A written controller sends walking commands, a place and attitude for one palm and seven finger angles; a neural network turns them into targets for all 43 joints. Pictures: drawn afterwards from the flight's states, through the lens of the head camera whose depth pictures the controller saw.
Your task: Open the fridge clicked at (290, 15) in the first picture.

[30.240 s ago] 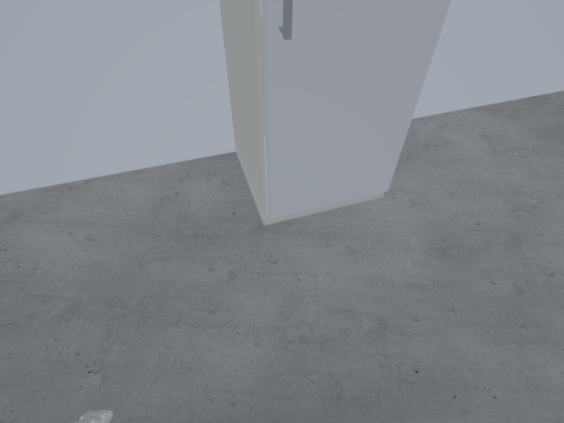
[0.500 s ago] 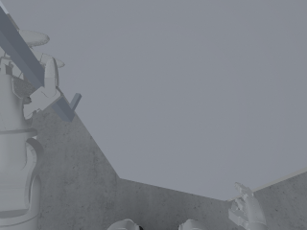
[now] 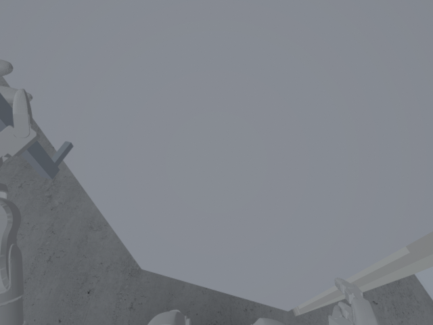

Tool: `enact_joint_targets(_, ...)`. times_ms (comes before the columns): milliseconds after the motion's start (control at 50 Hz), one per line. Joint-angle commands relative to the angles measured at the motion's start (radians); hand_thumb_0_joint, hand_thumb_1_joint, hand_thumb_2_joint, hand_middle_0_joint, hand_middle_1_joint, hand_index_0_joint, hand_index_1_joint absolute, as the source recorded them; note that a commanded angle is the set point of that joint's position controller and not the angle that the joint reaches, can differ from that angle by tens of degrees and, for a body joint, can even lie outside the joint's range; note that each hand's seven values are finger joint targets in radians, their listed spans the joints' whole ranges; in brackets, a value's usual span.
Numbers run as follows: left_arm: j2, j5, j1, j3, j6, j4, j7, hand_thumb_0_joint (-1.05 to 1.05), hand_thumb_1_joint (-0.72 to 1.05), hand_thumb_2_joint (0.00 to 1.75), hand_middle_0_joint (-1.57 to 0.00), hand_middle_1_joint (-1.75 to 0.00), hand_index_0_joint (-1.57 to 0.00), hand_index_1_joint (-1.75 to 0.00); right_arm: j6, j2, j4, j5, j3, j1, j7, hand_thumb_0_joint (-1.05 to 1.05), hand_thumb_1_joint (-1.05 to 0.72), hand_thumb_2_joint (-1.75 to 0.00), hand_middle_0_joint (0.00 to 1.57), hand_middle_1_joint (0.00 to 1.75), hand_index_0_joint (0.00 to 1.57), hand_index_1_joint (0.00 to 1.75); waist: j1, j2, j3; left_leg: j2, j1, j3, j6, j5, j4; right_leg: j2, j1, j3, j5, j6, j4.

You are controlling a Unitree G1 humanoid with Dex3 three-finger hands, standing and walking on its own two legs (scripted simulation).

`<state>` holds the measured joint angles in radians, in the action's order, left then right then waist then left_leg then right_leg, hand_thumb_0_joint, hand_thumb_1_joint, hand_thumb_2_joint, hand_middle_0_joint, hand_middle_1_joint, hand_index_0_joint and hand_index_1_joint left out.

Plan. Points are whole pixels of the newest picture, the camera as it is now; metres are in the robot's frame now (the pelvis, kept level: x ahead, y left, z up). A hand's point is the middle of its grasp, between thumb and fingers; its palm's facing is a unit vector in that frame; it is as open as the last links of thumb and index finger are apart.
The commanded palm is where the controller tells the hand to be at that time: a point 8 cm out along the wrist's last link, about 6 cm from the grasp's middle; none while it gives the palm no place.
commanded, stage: stop walking and hold the door back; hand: left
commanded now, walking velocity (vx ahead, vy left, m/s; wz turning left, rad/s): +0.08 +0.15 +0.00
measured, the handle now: out of the picture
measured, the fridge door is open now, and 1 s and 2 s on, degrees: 59 60 57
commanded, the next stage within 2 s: loosen the grip on the handle in 1.00 s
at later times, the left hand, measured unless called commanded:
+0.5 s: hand (18, 125) +0.31 +0.24 +0.24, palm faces +0.44 -0.87 -0.21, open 5.5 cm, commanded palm +0.29 +0.29 +0.22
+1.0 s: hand (21, 124) +0.31 +0.24 +0.24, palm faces +0.42 -0.89 -0.18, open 5.4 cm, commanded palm +0.29 +0.28 +0.22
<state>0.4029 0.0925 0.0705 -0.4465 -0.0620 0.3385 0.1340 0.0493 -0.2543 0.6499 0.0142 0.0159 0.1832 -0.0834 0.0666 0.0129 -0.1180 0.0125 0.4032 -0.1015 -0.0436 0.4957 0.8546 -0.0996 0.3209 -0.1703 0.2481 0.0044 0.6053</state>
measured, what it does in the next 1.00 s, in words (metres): walks backwards: left foot, then right foot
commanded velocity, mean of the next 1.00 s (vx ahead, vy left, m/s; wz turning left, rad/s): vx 0.10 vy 0.03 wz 0.00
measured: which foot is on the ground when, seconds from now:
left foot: up 0.00-0.02, down 0.04-0.34, up 0.36-0.56, down 0.58-1.00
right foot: down 0.00-0.04, up 0.06-0.32, down 0.34-1.00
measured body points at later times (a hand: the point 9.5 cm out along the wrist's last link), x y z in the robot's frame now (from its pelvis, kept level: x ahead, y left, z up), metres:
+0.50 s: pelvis -0.09 -0.04 +0.01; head -0.09 -0.06 +0.46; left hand +0.28 +0.28 +0.26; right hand +0.09 -0.27 -0.10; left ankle -0.04 +0.08 -0.68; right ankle -0.05 -0.20 -0.73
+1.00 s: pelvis -0.11 -0.03 +0.01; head -0.11 -0.05 +0.46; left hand +0.28 +0.28 +0.25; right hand -0.01 -0.29 -0.12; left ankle -0.04 +0.09 -0.73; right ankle -0.06 -0.14 -0.73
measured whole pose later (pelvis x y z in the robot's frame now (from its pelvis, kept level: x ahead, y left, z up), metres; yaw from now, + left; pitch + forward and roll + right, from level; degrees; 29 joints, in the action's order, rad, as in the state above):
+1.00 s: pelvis -0.11 -0.03 +0.01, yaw +4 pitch -4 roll -1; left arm 0.47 0.02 0.81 -0.28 -0.16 -0.84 0.07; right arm 0.05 -0.27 0.78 0.05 -0.04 0.30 -0.10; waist 0.04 -0.04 -0.06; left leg 0.04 0.30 -0.06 0.00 0.15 0.53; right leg 0.01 0.25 -0.06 0.23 -0.02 0.54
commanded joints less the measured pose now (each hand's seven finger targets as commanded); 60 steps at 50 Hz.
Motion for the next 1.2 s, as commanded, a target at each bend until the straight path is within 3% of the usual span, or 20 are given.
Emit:
enact_joint_targets(0, 0.167, -0.007, 0.335, 0.018, -0.109, 0.102, 0.022, 0.00, 0.90, 0.90, -0.45, -1.40, -0.45, -1.40, 0.049, -0.090, -0.161, 0.004, 0.023, -0.074, -0.014, 0.00, -0.90, -0.90, 0.20, 0.30, 0.20, 0.30, -0.043, -0.079, 0.367, 0.117, -0.277, 0.140, 0.052, -0.342, -0.416, -0.122, -0.028, 0.099, -0.254, -0.036, 0.062)
enact_joint_targets(40, 0.150, -0.020, 0.561, 0.109, -0.126, 0.021, 0.010, 0.00, 0.90, 0.90, -0.45, -1.40, -0.45, -1.40, 0.069, -0.107, -0.160, 0.019, 0.007, -0.079, -0.005, 0.00, -0.90, -0.90, 0.20, 0.30, 0.20, 0.30, -0.062, -0.404, 0.362, 0.440, -0.331, 0.550, 0.224, -0.745, -0.511, 0.040, 0.148, 0.145, 0.359, 0.041, 0.335)
enact_joint_targets(100, 0.167, -0.057, 0.800, 0.192, -0.098, -0.177, 0.009, 0.00, 0.90, 0.90, -0.45, -1.40, -0.45, -1.40, 0.090, -0.125, -0.092, 0.029, 0.015, -0.033, -0.020, 0.00, -0.90, -0.90, 0.20, 0.30, 0.20, 0.30, -0.029, -0.230, 0.315, 0.335, -0.293, 0.410, 0.201, -0.489, -0.497, 0.052, 0.179, 0.198, 0.191, 0.037, 0.441)
enact_joint_targets(260, 0.199, -0.051, 1.088, 0.229, -0.047, -0.655, -0.010, 0.00, 0.90, 0.90, -0.45, -1.40, -0.45, -1.40, 0.028, -0.123, -0.071, 0.023, -0.021, -0.069, -0.034, 0.00, -0.90, -0.90, 0.20, 0.30, 0.20, 0.30, -0.078, -0.254, 0.322, 0.159, -0.025, 0.219, 0.124, 0.177, -0.550, 0.117, -0.222, 0.049, 0.149, 0.026, -0.026)
enact_joint_targets(280, 0.204, -0.053, 1.125, 0.237, -0.049, -0.717, -0.014, 0.00, 0.90, 0.90, -0.45, -1.40, -0.45, -1.40, 0.023, -0.116, -0.066, 0.018, -0.021, -0.066, -0.034, 0.00, -0.90, -0.90, 0.20, 0.30, 0.20, 0.30, -0.075, -0.182, 0.316, 0.114, 0.019, 0.182, 0.100, 0.167, -0.459, 0.079, -0.262, 0.102, 0.182, -0.001, -0.136)
enact_joint_targets(320, 0.349, -0.054, 1.159, 0.138, -0.057, -0.832, -0.021, 0.00, 0.90, 0.90, -0.45, -1.40, -0.45, -1.40, 0.009, -0.106, -0.075, 0.006, -0.006, -0.083, -0.038, 0.00, -0.90, -0.90, 0.20, 0.30, 0.20, 0.30, -0.099, 0.237, 0.211, -0.043, 0.200, 0.092, 0.026, -0.003, 0.053, -0.276, -0.152, 0.702, 0.450, -0.175, -0.463)
enact_joint_targets(340, 0.386, -0.056, 1.167, 0.099, -0.076, -0.888, -0.022, 0.00, 0.90, 0.90, -0.45, -1.40, -0.45, -1.40, 0.020, -0.135, -0.068, 0.001, -0.006, -0.105, -0.038, 0.00, -0.90, -0.90, 0.20, 0.30, 0.20, 0.30, -0.114, 0.110, 0.211, -0.029, 0.222, 0.145, 0.018, -0.004, 0.214, -0.347, -0.125, 0.730, 0.376, -0.203, -0.469)
enact_joint_targets(420, 0.419, -0.076, 1.234, 0.074, -0.118, -1.053, -0.036, 0.00, 0.90, 0.90, -0.45, -1.40, -0.45, -1.40, 0.037, -0.136, -0.025, 0.011, 0.003, -0.037, -0.039, 0.00, -0.90, -0.90, 0.20, 0.30, 0.20, 0.30, -0.086, 0.236, 0.279, 0.002, 0.129, 0.098, 0.028, -0.097, 0.068, -0.186, -0.176, 0.367, 0.117, -0.101, -0.295)
enact_joint_targets(500, 0.369, -0.077, 1.234, 0.107, -0.147, -1.087, -0.053, 0.00, 0.90, 0.90, -0.45, -1.40, -0.45, -1.40, 0.045, -0.137, -0.008, 0.011, 0.015, 0.002, -0.042, 0.00, -0.90, -0.90, 0.20, 0.30, 0.20, 0.30, -0.070, 0.197, 0.308, -0.039, -0.221, -0.050, 0.035, -0.214, -0.354, -0.121, -0.070, 0.271, 0.134, -0.071, -0.240)
enact_joint_targets(580, 0.261, -0.060, 1.225, 0.163, -0.180, -1.010, -0.070, 0.00, 0.90, 0.90, -0.45, -1.40, -0.45, -1.40, 0.037, -0.174, -0.043, 0.031, 0.041, 0.031, -0.022, 0.00, -0.90, -0.90, 0.20, 0.30, 0.20, 0.30, -0.066, -0.171, 0.365, 0.283, -0.357, 0.376, 0.157, -0.266, -0.563, 0.097, 0.082, 0.109, 0.213, 0.021, 0.141)
enact_joint_targets(640, 0.260, -0.057, 1.259, 0.178, -0.181, -0.915, -0.056, 0.00, 0.90, 0.90, -0.45, -1.40, -0.45, -1.40, 0.039, -0.143, -0.050, 0.029, 0.017, 0.032, -0.036, 0.00, -0.90, -0.90, 0.20, 0.30, 0.20, 0.30, -0.049, -0.164, 0.320, 0.333, -0.276, 0.434, 0.211, -0.185, -0.594, 0.068, 0.095, 0.165, 0.208, 0.010, 0.197)
enact_joint_targets(720, 0.292, -0.062, 1.135, 0.157, -0.155, -0.843, -0.060, 0.00, 0.90, 0.90, -0.45, -1.40, -0.45, -1.40, 0.039, -0.169, -0.050, 0.029, 0.010, 0.048, -0.030, 0.00, -0.90, -0.90, 0.20, 0.30, 0.20, 0.30, -0.060, -0.198, 0.371, 0.241, -0.210, 0.172, 0.126, -0.443, -0.444, 0.075, -0.166, 0.128, 0.025, 0.006, -0.124)
enact_joint_targets(840, 0.412, -0.066, 1.102, 0.078, -0.123, -0.907, -0.042, 0.00, 0.90, 0.90, -0.45, -1.40, -0.45, -1.40, 0.032, -0.148, -0.034, 0.036, 0.011, 0.045, -0.033, 0.00, -0.90, -0.90, 0.20, 0.30, 0.20, 0.30, -0.060, 0.110, 0.312, 0.057, -0.021, 0.088, 0.033, -0.111, -0.221, -0.151, -0.220, 0.410, -0.090, -0.098, -0.290)
enact_joint_targets(940, 0.390, -0.070, 1.190, 0.109, -0.138, -1.027, -0.048, 0.00, 0.90, 0.90, -0.45, -1.40, -0.45, -1.40, 0.047, -0.161, 0.017, 0.031, 0.005, 0.063, -0.041, 0.00, -0.90, -0.90, 0.20, 0.30, 0.20, 0.30, -0.057, 0.026, 0.335, 0.082, -0.210, 0.117, 0.059, -0.318, -0.415, -0.056, -0.127, 0.265, -0.015, -0.034, -0.221)
enact_joint_targets(1020, 0.335, -0.079, 1.237, 0.152, -0.165, -1.137, -0.059, 0.00, 0.90, 0.90, -0.45, -1.40, -0.45, -1.40, 0.042, -0.168, 0.003, 0.027, 0.000, 0.060, -0.033, 0.00, -0.90, -0.90, 0.20, 0.30, 0.20, 0.30, -0.061, -0.079, 0.240, 0.160, -0.139, 0.230, 0.089, -0.017, -0.532, 0.037, -0.022, 0.223, 0.212, 0.002, -0.208)
enact_joint_targets(1060, 0.366, -0.082, 1.213, 0.124, -0.181, -1.114, -0.053, 0.00, 0.90, 0.90, -0.45, -1.40, -0.45, -1.40, 0.040, -0.166, -0.002, 0.024, 0.000, 0.059, -0.038, 0.00, -0.90, -0.90, 0.20, 0.30, 0.20, 0.30, -0.072, -0.106, 0.269, 0.171, -0.129, 0.238, 0.097, -0.115, -0.542, 0.045, -0.086, 0.203, 0.097, 0.002, -0.167)
enact_joint_targets(1080, 0.854, -0.220, 1.841, -0.159, -0.212, -0.936, -0.093, 0.00, 0.90, 0.90, -0.45, -1.40, -0.45, -1.40, 0.100, -0.196, -0.050, 0.010, 0.087, 0.137, -0.002, 0.00, -0.90, -0.90, 0.20, 0.30, 0.20, 0.30, -0.101, 0.153, 0.275, 0.135, -0.126, 0.079, 0.134, -0.303, -0.377, 0.006, -0.125, 0.272, -0.112, -0.019, -0.236)
enact_joint_targets(1100, 0.468, -0.203, 1.599, 0.035, -0.121, -1.185, -0.147, 0.00, 0.78, 0.84, -0.45, -1.40, -0.45, -1.40, 0.164, -0.164, -0.077, -0.014, 0.032, 0.039, 0.004, 0.00, -0.90, -0.90, 0.20, 0.30, 0.20, 0.30, 0.011, 0.219, 0.570, -0.003, -0.136, 0.036, 0.103, -0.452, -0.444, 0.083, -0.177, 0.175, -0.286, -0.065, -0.151)
enact_joint_targets(1140, 0.355, -0.172, 1.338, 0.018, -0.119, -1.161, -0.174, 0.00, 0.54, 0.73, -0.45, -1.40, -0.45, -1.40, 0.186, -0.169, -0.051, 0.004, 0.040, 0.063, 0.004, 0.00, -0.90, -0.90, 0.20, 0.30, 0.20, 0.30, -0.065, -0.152, 0.505, 0.002, -0.273, 0.053, 0.062, -0.390, -0.425, 0.059, -0.057, 0.150, -0.138, -0.066, -0.164)
enact_joint_targets(1180, 0.363, -0.151, 1.339, 0.060, -0.161, -1.000, -0.122, 0.00, 0.30, 0.61, -0.45, -1.40, -0.45, -1.40, 0.183, -0.155, -0.067, -0.002, 0.022, 0.030, 0.001, 0.00, -0.90, -0.90, 0.20, 0.30, 0.20, 0.30, -0.051, -0.185, 0.400, 0.019, -0.273, 0.083, 0.057, -0.214, -0.463, 0.072, 0.006, 0.161, -0.011, -0.054, -0.199)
